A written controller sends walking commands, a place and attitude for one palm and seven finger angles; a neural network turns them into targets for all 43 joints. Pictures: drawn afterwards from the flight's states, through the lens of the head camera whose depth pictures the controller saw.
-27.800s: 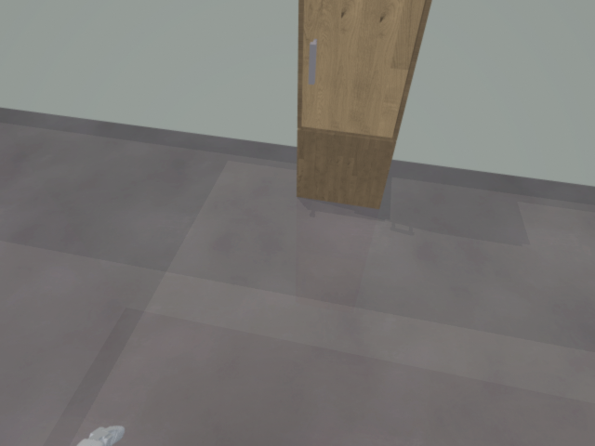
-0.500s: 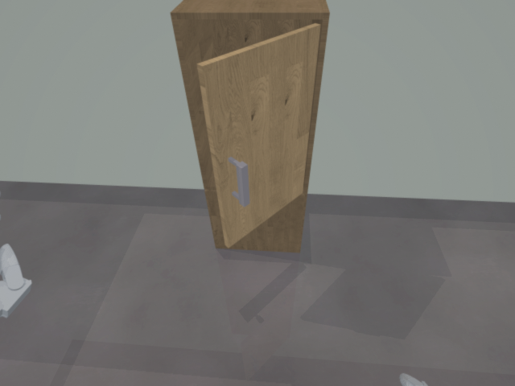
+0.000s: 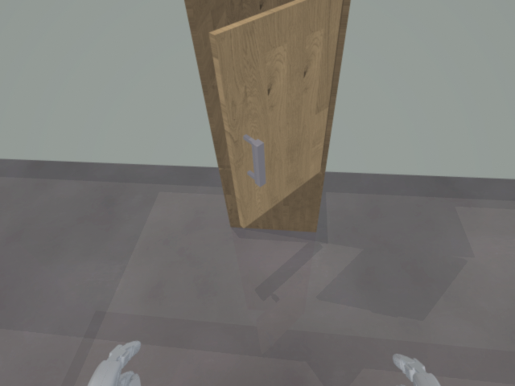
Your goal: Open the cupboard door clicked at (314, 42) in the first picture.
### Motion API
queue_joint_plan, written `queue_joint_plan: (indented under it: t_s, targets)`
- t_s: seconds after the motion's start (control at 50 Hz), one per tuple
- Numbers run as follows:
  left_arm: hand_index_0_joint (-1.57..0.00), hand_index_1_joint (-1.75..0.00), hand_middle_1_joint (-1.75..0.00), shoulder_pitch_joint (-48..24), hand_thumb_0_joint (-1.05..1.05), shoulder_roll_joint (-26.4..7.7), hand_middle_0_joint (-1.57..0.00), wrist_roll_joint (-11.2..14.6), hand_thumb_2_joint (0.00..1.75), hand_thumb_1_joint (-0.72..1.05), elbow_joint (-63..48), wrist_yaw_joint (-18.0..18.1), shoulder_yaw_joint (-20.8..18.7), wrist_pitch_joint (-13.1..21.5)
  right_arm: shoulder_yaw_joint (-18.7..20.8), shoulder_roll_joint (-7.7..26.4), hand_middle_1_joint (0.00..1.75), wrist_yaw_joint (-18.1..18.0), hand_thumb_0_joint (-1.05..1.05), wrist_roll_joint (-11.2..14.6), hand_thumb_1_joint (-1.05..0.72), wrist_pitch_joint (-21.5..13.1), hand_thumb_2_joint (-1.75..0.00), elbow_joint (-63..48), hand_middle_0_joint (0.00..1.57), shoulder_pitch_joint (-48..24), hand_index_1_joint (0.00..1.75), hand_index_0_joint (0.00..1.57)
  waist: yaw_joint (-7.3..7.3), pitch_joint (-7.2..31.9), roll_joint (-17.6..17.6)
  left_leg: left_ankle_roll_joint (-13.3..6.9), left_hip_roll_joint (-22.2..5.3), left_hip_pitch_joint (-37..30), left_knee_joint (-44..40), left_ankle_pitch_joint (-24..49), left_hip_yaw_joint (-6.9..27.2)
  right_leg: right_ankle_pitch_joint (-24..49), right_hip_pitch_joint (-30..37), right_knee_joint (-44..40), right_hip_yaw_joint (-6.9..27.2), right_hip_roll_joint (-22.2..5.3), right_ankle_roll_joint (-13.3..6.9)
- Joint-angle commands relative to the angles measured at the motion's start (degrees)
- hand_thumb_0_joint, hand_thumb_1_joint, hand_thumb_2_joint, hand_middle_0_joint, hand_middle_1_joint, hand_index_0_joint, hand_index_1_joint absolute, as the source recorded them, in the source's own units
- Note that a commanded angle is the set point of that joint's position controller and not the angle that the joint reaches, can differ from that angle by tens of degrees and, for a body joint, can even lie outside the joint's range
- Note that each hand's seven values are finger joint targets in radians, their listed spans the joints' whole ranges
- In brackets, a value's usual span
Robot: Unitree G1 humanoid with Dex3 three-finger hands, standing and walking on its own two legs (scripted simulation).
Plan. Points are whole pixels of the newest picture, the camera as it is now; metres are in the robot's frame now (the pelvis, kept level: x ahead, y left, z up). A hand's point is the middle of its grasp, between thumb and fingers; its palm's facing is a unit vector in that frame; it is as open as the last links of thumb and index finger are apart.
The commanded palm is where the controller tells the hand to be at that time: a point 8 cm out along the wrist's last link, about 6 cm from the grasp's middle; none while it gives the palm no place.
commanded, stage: let the arm hang, fingers relaxed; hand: left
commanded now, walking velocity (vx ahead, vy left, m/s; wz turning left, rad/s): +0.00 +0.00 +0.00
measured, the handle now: (254, 160) +0.64 +0.05 -0.05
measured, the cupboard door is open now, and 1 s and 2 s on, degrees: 48 48 48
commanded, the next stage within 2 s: look to check the result in 0.88 s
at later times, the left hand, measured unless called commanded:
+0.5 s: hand out of the picture -0.03 +0.22 -0.15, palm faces +0.03 -0.97 -0.24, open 7.4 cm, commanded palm none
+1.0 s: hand out of the picture -0.02 +0.20 -0.16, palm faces +0.02 -0.98 -0.19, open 7.4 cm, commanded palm none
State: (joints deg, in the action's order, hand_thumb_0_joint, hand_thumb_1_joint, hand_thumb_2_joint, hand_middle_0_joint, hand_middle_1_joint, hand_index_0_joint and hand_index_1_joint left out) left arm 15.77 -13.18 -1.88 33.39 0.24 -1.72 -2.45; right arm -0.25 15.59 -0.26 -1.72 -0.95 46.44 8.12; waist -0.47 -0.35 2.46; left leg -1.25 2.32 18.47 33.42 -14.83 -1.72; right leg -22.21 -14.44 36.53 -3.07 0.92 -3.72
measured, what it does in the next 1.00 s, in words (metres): stands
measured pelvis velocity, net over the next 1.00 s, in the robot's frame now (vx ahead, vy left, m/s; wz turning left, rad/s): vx -0.01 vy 0.03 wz -0.01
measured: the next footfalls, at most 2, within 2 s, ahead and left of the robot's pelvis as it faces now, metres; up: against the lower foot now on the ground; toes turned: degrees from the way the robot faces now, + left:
none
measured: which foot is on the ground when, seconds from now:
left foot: down 0.00-1.00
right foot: down 0.00-1.00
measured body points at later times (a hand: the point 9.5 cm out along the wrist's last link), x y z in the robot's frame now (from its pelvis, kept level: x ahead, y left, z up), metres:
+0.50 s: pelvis -0.01 +0.03 +0.02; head +0.00 +0.02 +0.47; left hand -0.03 +0.27 -0.14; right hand -0.01 -0.20 -0.15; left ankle +0.02 +0.11 -0.73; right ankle -0.03 -0.07 -0.73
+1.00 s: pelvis -0.01 +0.03 +0.02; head +0.00 +0.02 +0.47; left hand -0.01 +0.25 -0.14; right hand -0.03 -0.19 -0.15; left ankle +0.02 +0.11 -0.73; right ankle -0.03 -0.07 -0.73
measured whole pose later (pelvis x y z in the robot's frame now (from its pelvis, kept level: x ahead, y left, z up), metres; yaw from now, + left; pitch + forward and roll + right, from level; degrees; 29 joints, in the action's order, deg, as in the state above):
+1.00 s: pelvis -0.01 +0.03 +0.02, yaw -1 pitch -2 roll +0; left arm 16.2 -8.2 -0.4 66.4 1.6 -0.2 0.3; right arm -0.1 8.7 -2.3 -1.3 -0.3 66.6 16.5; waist -0.5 -2.2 0.4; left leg -2.8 2.5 10.9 21.6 -9.2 -1.8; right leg -14.3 -6.6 22.6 -2.1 0.8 -1.5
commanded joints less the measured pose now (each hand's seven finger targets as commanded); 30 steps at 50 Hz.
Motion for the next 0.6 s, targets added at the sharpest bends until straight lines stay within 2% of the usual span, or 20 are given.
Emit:
queue_joint_plan:
  t_s: [0.0, 0.02, 0.04, 0.06, 0.08, 0.1, 0.12, 0.16, 0.18, 0.2, 0.24, 0.28, 0.36, 0.4, 0.46, 0.58]
  targets:
    - [-0.20, -0.30, -0.30, -0.4, 0.00, -10.3, -0.20, 0.3, 0.90, 0.90, 4.3, 1.1, -1.7, 3.4, 2.0, 4.1, 0.30, -0.5, 0.00, 0.2, -0.90, 1.0, -0.90, -1.4, 0.20, 0.8, 0.30, 0.20, 0.12, 1.8, -11.0, 0.6, -2.7, -1.2, 0.8, -2.5, 3.1, 39.6, 5.4, -13.6, 14.7, -14.6, -3.1]
    - [-0.20, -0.30, -0.30, -1.1, 0.00, -9.6, -0.20, 0.5, 0.90, 0.90, 6.7, 1.3, -1.2, 3.3, 1.7, 3.0, 0.30, -0.5, 0.00, 0.3, -0.90, 1.3, -0.90, 0.3, 0.20, 1.9, 0.30, 0.20, -0.59, 1.4, -5.1, 0.7, -3.4, -4.5, -1.9, 2.7, 3.1, 34.0, 3.0, -13.8, 13.5, -13.4, -2.9]
    - [-0.20, -0.30, -0.30, -1.9, 0.00, -8.9, -0.20, 0.9, 0.90, 0.90, 8.8, 1.3, -0.8, 3.3, 1.2, 2.2, 0.30, -0.5, 0.00, 0.3, -0.90, 1.3, -0.90, 2.0, 0.20, 2.9, 0.30, 0.20, -1.14, 1.4, 0.4, 0.4, -4.5, -8.1, -5.4, 10.6, 4.2, 27.3, 1.1, -13.3, 11.8, -10.9, -1.5]
    - [-0.20, -0.30, -0.30, -1.0, 0.00, -7.6, -0.20, 1.2, 0.90, 0.90, 11.1, 1.3, -0.4, 3.2, 0.9, 2.1, 0.30, -0.7, 0.00, 0.3, -0.90, 1.0, -0.90, 3.4, 0.20, 2.9, 0.30, 0.20, -0.50, 1.2, 4.7, -0.2, -6.1, -9.6, -7.0, 15.7, 5.9, 22.8, 1.0, -13.1, 10.1, -8.1, 0.1]
    - [-0.20, -0.30, -0.30, 0.0, 0.00, -7.3, -0.20, 1.2, 0.90, 0.90, 13.6, 1.4, -0.2, 3.0, 0.7, 2.4, 0.30, -0.9, 0.00, 0.5, -0.90, 1.0, -0.90, 4.6, 0.20, 3.1, 0.30, 0.20, 0.18, 1.1, 6.0, -0.9, -7.1, -8.3, -7.6, 16.6, 7.1, 18.9, 2.8, -14.2, 8.5, -6.8, 1.1]
    - [-0.20, -0.30, -0.30, 1.4, 0.00, -5.5, -0.20, 1.3, 0.90, 0.90, 15.9, 1.5, -0.7, 2.8, 0.8, 1.5, 0.30, -1.2, 0.00, 0.3, -0.90, 1.0, -0.90, 5.7, 0.20, 3.0, 0.30, 0.20, 0.66, 0.3, 9.9, -1.4, -7.5, -6.7, -8.9, 14.8, 7.7, 16.4, 4.2, -15.2, 7.9, -6.5, 1.2]
    - [-0.20, -0.30, -0.30, 2.3, 0.00, -5.6, -0.20, 1.4, 0.90, 0.90, 18.2, 1.4, -0.5, 2.7, 0.6, 1.0, 0.30, -1.4, 0.00, 0.5, -0.90, 1.1, -0.90, 6.8, 0.20, 3.2, 0.30, 0.20, 0.86, 0.4, 10.2, -1.6, -7.5, -5.8, -9.9, 12.5, 8.0, 14.7, 5.7, -15.9, 7.8, -6.3, 1.0]
    - [-0.20, -0.30, -0.30, 2.9, 0.00, -5.2, -0.20, 1.5, 0.90, 0.90, 21.7, 1.2, 0.0, 2.9, 0.6, 1.0, 0.30, -1.5, 0.00, 0.7, -0.90, 1.1, -0.90, 8.7, 0.20, 4.1, 0.30, 0.20, 0.76, 1.2, 7.9, -1.4, -7.4, -6.2, -10.6, 10.4, 8.0, 14.1, 6.8, -17.3, 7.7, -6.5, 0.5]
    - [-0.20, -0.30, -0.30, 2.7, 0.00, -5.1, -0.20, 1.4, 0.90, 0.90, 22.7, 1.3, -0.1, 3.0, 0.8, 1.2, 0.30, -1.7, 0.00, 0.8, -0.90, 1.1, -0.90, 9.4, 0.20, 5.3, 0.30, 0.20, 0.58, 1.7, 3.5, -1.5, -7.7, -7.1, -10.8, 11.0, 8.5, 14.5, 7.3, -17.6, 7.2, -6.3, 0.4]
    - [-0.20, -0.30, -0.30, 2.7, 0.00, -4.4, -0.20, 1.5, 0.90, 0.90, 24.1, 1.2, 0.3, 3.1, 0.8, 1.4, 0.30, -1.8, 0.00, 0.8, -0.90, 1.0, -0.90, 10.4, 0.20, 5.9, 0.30, 0.20, 0.40, 1.9, 2.2, -1.5, -7.9, -7.9, -11.1, 10.5, 8.3, 14.0, 7.1, -18.1, 7.0, -6.6, 0.4]
    - [-0.20, -0.30, -0.30, 2.9, 0.00, -3.8, -0.20, 1.5, 0.90, 0.90, 26.2, 1.3, 0.5, 3.2, 0.9, 1.4, 0.30, -1.9, 0.00, 0.9, -0.90, 0.9, -0.90, 12.2, 0.20, 7.1, 0.30, 0.20, 0.21, 1.6, 0.1, -1.6, -8.1, -8.7, -12.2, 9.9, 8.6, 12.9, 6.5, -18.6, 6.7, -6.4, 0.4]
    - [-0.20, -0.30, -0.30, 3.0, 0.00, -3.5, -0.20, 1.5, 0.90, 0.90, 27.7, 1.3, 0.6, 3.1, 1.0, 1.4, 0.30, -1.9, 0.00, 0.9, -0.90, 0.9, -0.90, 13.3, 0.20, 7.8, 0.30, 0.20, 0.28, -1.1, -2.2, -1.7, -8.3, -7.7, -13.7, 7.6, 9.0, 10.2, 5.4, -19.1, 6.1, -6.1, 0.4]
    - [-0.20, -0.30, -0.30, 3.7, 0.00, -2.8, -0.20, 1.5, 0.90, 0.90, 30.1, 1.4, 0.8, 2.9, 0.8, 0.9, 0.30, -2.0, 0.00, 0.7, -0.90, 0.8, -0.90, 15.5, 0.20, 9.1, 0.30, 0.20, 0.23, -3.5, -2.7, -1.7, -8.2, -6.7, -15.8, 4.6, 9.3, 8.2, 4.4, -19.2, 6.2, -6.1, 0.5]
    - [-0.20, -0.30, -0.30, 4.2, 0.00, -2.7, -0.20, 1.4, 0.90, 0.90, 30.8, 1.5, 0.7, 2.8, 0.8, 0.4, 0.30, -2.0, 0.00, 0.6, -0.90, 0.8, -0.90, 16.1, 0.20, 9.3, 0.30, 0.20, 0.40, -3.3, -2.2, -1.8, -8.1, -6.7, -16.6, 3.4, 9.2, 7.6, 4.4, -18.9, 5.9, -6.2, 0.5]
    - [-0.20, -0.30, -0.30, 4.2, 0.00, -2.5, -0.20, 1.4, 0.90, 0.90, 31.4, 1.6, 0.7, 2.8, 0.8, 0.2, 0.30, -2.0, 0.00, 0.6, -0.90, 0.7, -0.90, 16.8, 0.20, 9.8, 0.30, 0.20, 0.48, -4.2, -3.6, -1.8, -8.0, -6.1, -17.3, 2.4, 9.3, 7.3, 4.1, -18.9, 6.3, -6.2, 0.6]
    - [-0.20, -0.30, -0.30, 4.3, 0.00, -2.4, -0.20, 1.3, 0.90, 0.90, 31.6, 1.7, 0.5, 2.8, 0.8, -0.5, 0.30, -1.9, 0.00, 0.6, -0.90, 0.5, -0.90, 17.8, 0.20, 10.7, 0.30, 0.20, 0.74, -5.1, -2.3, -1.7, -7.8, -5.5, -17.9, 2.2, 9.1, 7.0, 3.6, -18.4, 6.1, -6.3, 0.7]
